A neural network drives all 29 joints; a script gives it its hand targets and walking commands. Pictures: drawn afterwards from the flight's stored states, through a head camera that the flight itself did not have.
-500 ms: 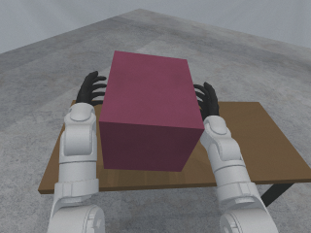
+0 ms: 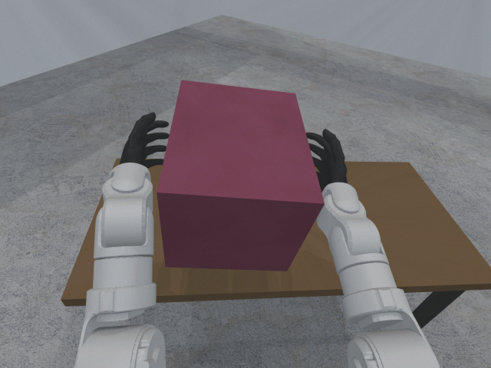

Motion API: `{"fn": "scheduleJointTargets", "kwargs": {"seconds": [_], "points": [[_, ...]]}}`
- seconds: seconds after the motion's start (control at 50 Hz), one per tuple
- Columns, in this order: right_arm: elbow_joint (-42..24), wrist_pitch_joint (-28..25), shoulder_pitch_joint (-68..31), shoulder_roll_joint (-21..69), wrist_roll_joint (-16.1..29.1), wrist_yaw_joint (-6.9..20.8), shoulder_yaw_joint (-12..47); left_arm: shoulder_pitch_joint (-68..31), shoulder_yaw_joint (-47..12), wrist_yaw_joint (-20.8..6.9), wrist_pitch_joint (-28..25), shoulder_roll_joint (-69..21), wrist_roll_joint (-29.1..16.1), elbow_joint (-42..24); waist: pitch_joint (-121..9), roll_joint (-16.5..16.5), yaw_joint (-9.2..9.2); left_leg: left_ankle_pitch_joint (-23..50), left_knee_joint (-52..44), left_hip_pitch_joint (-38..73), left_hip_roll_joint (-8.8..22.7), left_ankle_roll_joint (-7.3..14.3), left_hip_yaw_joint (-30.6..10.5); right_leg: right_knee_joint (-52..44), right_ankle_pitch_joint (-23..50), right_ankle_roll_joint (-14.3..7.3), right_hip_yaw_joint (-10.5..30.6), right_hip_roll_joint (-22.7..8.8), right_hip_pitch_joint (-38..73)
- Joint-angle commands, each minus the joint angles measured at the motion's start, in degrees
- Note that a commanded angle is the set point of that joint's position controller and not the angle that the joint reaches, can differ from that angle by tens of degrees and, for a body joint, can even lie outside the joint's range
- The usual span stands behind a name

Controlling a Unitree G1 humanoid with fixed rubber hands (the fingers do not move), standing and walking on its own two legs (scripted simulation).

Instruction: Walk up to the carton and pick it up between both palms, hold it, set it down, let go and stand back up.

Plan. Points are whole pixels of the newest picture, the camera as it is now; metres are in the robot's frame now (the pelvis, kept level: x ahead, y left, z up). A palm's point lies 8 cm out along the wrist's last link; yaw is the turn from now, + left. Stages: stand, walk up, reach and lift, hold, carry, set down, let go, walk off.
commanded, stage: hold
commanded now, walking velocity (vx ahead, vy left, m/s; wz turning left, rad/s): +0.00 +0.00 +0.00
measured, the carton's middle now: (234, 175) +0.41 +0.01 +0.13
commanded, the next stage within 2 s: set down in 1.86 s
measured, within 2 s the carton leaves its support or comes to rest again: neither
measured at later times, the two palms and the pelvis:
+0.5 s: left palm (136, 165) +0.36 +0.16 +0.19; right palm (331, 180) +0.36 -0.14 +0.17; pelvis +0.00 +0.00 +0.00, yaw +0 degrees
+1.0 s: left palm (137, 168) +0.36 +0.16 +0.19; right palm (330, 183) +0.35 -0.14 +0.17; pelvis +0.00 +0.00 +0.00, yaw +0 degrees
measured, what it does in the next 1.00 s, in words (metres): stands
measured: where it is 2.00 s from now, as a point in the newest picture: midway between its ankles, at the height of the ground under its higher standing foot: outside the picture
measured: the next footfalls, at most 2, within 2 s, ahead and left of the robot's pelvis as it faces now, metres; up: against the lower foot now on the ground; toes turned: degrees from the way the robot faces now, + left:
none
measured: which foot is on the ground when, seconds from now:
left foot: down 0.00-1.00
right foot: down 0.00-1.00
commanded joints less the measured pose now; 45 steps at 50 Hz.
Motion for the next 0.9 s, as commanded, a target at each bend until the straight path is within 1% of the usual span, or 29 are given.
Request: {"fn": "scheduleJointTargets", "kwargs": {"seconds": [0.0, 0.02, 0.04, 0.08, 0.12, 0.14, 0.18, 0.24, 0.26, 0.28, 0.32, 0.36, 0.38, 0.4, 0.46, 0.5, 0.54, 0.56, 0.58, 0.62, 0.66, 0.68, 0.7, 0.74, 0.76, 0.78, 0.84, 0.86, 0.88], "points": [[-13.6, -4.3, -38.3, 28.1, 3.5, 4.8, 22.4, -30.2, -27.6, -6.8, -2.3, -29.7, -8.2, -4.8, -19.9, 5.1, -1.09, 12.0, -0.5, 7.2, -1.2, -1.0, 1.9, -1.6, 8.3, 2.5, -1.9, 1.9, 1.5], [-14.6, -4.2, -38.2, 28.0, 3.5, 4.6, 23.0, -29.1, -27.2, -7.0, -2.1, -30.1, -8.2, -4.1, -20.0, 4.0, -0.77, 11.6, -0.7, 7.6, -1.4, -0.8, 2.0, -1.6, 8.3, 2.6, -1.9, 1.8, 1.7], [-14.7, -4.2, -38.3, 28.2, 3.6, 4.5, 22.5, -29.8, -26.9, -7.2, -2.2, -29.5, -8.2, -4.8, -19.2, 4.2, -1.4, 11.2, -0.8, 6.4, -1.4, -0.8, 1.9, -1.7, 8.3, 2.7, -1.9, 1.6, 2.1], [-13.8, -3.7, -38.3, 28.4, 3.1, 4.3, 22.7, -28.9, -24.9, -7.7, -1.8, -28.8, -7.3, -2.6, -17.7, 2.5, -0.72, 8.7, -1.4, 5.5, -1.9, -0.1, 2.4, -1.8, 8.3, 3.3, -1.5, 1.4, 2.8], [-13.5, -3.7, -37.0, 28.8, 3.3, 4.3, 23.2, -28.9, -24.7, -8.1, -2.2, -28.3, -7.3, -4.3, -17.8, 2.2, -0.36, 8.6, -1.8, 4.5, -2.0, 0.2, 2.7, -1.6, 9.3, 3.6, -1.7, 1.5, 3.8], [-15.4, -4.1, -38.8, 28.9, 3.7, 4.3, 23.2, -29.5, -24.8, -8.0, -2.1, -28.9, -7.3, -4.1, -18.9, 3.0, -0.09, 9.1, -1.7, 4.8, -2.0, 0.0, 2.8, -1.6, 8.9, 3.4, -1.8, 1.7, 4.3], [-15.4, -4.4, -39.5, 28.0, 3.5, 4.3, 22.9, -29.8, -25.9, -7.8, -2.3, -29.8, -7.6, -3.5, -18.3, 4.4, -0.65, 10.4, -1.3, 5.5, -1.7, -0.4, 2.0, -1.7, 8.7, 3.2, -1.6, 1.4, 2.8], [-16.9, -4.8, -39.7, 29.2, 4.0, 4.2, 24.4, -29.9, -27.0, -7.4, -2.8, -29.5, -8.4, -5.0, -20.9, 3.6, -0.7, 11.6, -0.4, 7.0, -1.9, -0.2, 2.3, -1.3, 11.0, 3.3, -1.7, 1.5, 3.2], [-16.3, -4.5, -38.4, 29.0, 3.8, 4.0, 24.2, -29.8, -27.5, -7.4, -2.7, -29.5, -8.2, -4.9, -21.2, 3.3, -1.14, 12.1, -0.5, 7.9, -2.0, -0.5, 2.1, -1.3, 11.6, 3.5, -1.7, 1.7, 2.9], [-17.0, -4.6, -39.0, 29.2, 4.3, 4.1, 25.0, -30.8, -28.2, -7.2, -3.1, -29.2, -9.1, -6.6, -22.8, 3.7, -0.63, 12.7, -0.3, 7.5, -1.8, -0.6, 1.9, -1.1, 11.4, 3.3, -1.8, 1.9, 3.2], [-16.1, -4.4, -39.0, 28.4, 4.1, 4.4, 24.6, -30.0, -27.8, -7.0, -3.0, -29.2, -8.7, -4.6, -20.5, 4.5, -0.57, 10.6, -1.2, 6.3, -1.8, -0.7, 1.8, -1.5, 8.9, 3.0, -1.9, 1.6, 2.2], [-15.0, -4.3, -38.7, 28.4, 3.5, 4.8, 23.4, -30.5, -27.5, -6.9, -2.8, -29.2, -8.1, -5.1, -19.9, 5.0, -0.34, 9.9, -1.3, 6.3, -1.7, -0.7, 2.2, -1.7, 7.3, 3.0, -2.0, 1.7, 1.3], [-16.1, -4.5, -39.1, 28.5, 3.6, 4.7, 23.6, -29.3, -27.0, -7.0, -2.5, -29.8, -7.9, -4.3, -19.7, 4.5, -0.44, 9.8, -1.1, 6.1, -1.5, -0.4, 1.9, -1.8, 7.4, 2.9, -1.9, 1.6, 2.0], [-16.3, -4.6, -38.4, 28.6, 3.9, 4.6, 24.5, -28.4, -27.0, -7.0, -2.5, -29.7, -8.2, -5.0, -20.2, 3.4, 0.09, 11.2, -1.2, 6.7, -1.7, -0.4, 2.3, -1.4, 9.2, 3.1, -1.9, 1.8, 2.3], [-15.5, -4.1, -36.4, 28.0, 3.6, 4.0, 23.7, -27.9, -26.1, -7.7, -1.9, -28.7, -7.6, -5.1, -19.0, 3.8, -0.76, 12.1, -0.7, 7.3, -1.8, -0.5, 2.2, -1.6, 10.8, 3.2, -1.6, 1.6, 3.0], [-14.9, -4.0, -36.4, 27.2, 3.2, 4.1, 22.8, -28.3, -26.0, -7.9, -1.7, -28.8, -7.5, -4.5, -17.6, 4.3, -1.27, 10.5, -1.1, 7.0, -1.7, -0.7, 2.1, -2.3, 8.1, 3.1, -2.1, 1.7, 2.5], [-14.7, -4.1, -38.0, 27.3, 2.8, 4.4, 22.4, -29.4, -25.6, -7.9, -1.6, -28.9, -7.2, -4.7, -17.3, 4.2, -1.02, 9.5, -1.4, 6.5, -1.5, -0.8, 2.5, -2.2, 6.6, 2.8, -2.5, 1.8, 1.8], [-16.3, -4.5, -38.8, 28.0, 3.1, 4.5, 22.6, -29.6, -26.0, -7.8, -1.8, -29.3, -7.5, -4.9, -18.8, 4.2, -0.46, 9.5, -1.3, 6.4, -1.6, -0.7, 2.6, -2.1, 6.8, 2.7, -2.0, 1.7, 2.3], [-17.6, -5.0, -39.4, 28.5, 3.8, 4.5, 23.5, -30.7, -27.6, -7.6, -2.4, -29.9, -8.9, -6.6, -21.1, 4.4, -1.41, 10.9, -0.7, 6.9, -1.8, -0.8, 2.2, -1.7, 9.1, 2.8, -1.8, 1.6, 2.2], [-16.4, -4.8, -38.5, 28.4, 3.7, 4.5, 23.6, -30.6, -28.2, -7.3, -2.8, -29.7, -9.1, -6.3, -21.6, 4.3, -1.12, 12.1, -0.6, 7.9, -1.5, -0.9, 1.9, -1.6, 9.5, 2.8, -2.0, 1.8, 2.0], [-14.4, -4.4, -37.6, 27.4, 3.0, 4.7, 22.7, -29.4, -26.8, -7.3, -2.4, -29.5, -7.8, -4.3, -18.7, 4.7, -1.33, 10.0, -1.2, 7.2, -1.5, -0.8, 2.1, -2.1, 7.3, 2.8, -1.9, 1.7, 1.2], [-13.9, -4.4, -38.5, 27.3, 2.6, 4.8, 22.2, -29.6, -26.0, -7.4, -2.1, -29.5, -7.5, -3.2, -17.1, 4.5, -0.67, 9.7, -1.4, 6.1, -1.4, -0.6, 1.9, -2.1, 6.8, 2.7, -2.1, 1.8, 0.9], [-14.3, -4.6, -36.9, 27.5, 2.8, 4.8, 22.3, -28.8, -26.7, -7.4, -2.1, -29.6, -7.7, -4.9, -18.9, 4.4, -1.17, 10.9, -1.2, 7.4, -1.4, -1.0, 2.2, -1.8, 8.0, 2.5, -2.2, 1.8, 1.4], [-17.3, -4.8, -37.8, 28.0, 4.6, 4.4, 24.6, -27.4, -26.4, -7.4, -1.9, -29.0, -8.0, -5.7, -21.6, 3.6, -0.41, 15.0, 0.3, 8.3, -1.7, -0.9, 2.2, -1.2, 12.4, 3.0, -2.0, 2.0, 4.1], [-17.4, -4.7, -38.6, 28.1, 4.4, 4.2, 24.6, -28.4, -26.6, -7.4, -2.1, -29.1, -8.1, -6.2, -21.7, 3.5, -0.48, 15.4, 0.2, 8.4, -1.6, -0.9, 1.9, -1.2, 12.6, 3.0, -1.9, 2.0, 4.0], [-18.5, -4.9, -38.8, 28.1, 5.3, 4.1, 25.3, -29.0, -28.4, -7.2, -2.4, -30.0, -9.1, -7.7, -23.2, 4.2, -1.16, 16.9, 0.5, 9.1, -1.6, -1.2, 1.6, -1.0, 13.4, 2.9, -1.7, 2.1, 4.0], [-14.3, -3.9, -36.0, 26.6, 3.9, 4.3, 24.1, -26.5, -25.0, -7.4, -1.6, -28.4, -6.3, -4.5, -16.9, 3.5, 0.09, 14.2, -0.7, 7.7, -1.5, -0.7, 2.1, -1.9, 10.9, 3.1, -1.9, 2.0, 3.4], [-13.1, -3.8, -34.8, 26.3, 3.2, 4.4, 23.3, -26.5, -24.6, -7.7, -1.4, -28.1, -5.8, -4.5, -15.5, 4.2, -0.49, 11.2, -1.4, 6.8, -1.7, -0.7, 2.8, -2.3, 8.4, 3.1, -2.0, 1.6, 3.1], [-15.3, -4.4, -35.9, 27.0, 3.2, 4.5, 23.0, -28.0, -25.8, -7.8, -1.6, -28.5, -6.5, -6.9, -18.6, 4.4, -0.51, 10.4, -1.8, 7.2, -1.5, -0.6, 2.4, -1.9, 7.7, 2.8, -2.3, 1.9, 3.3]]}}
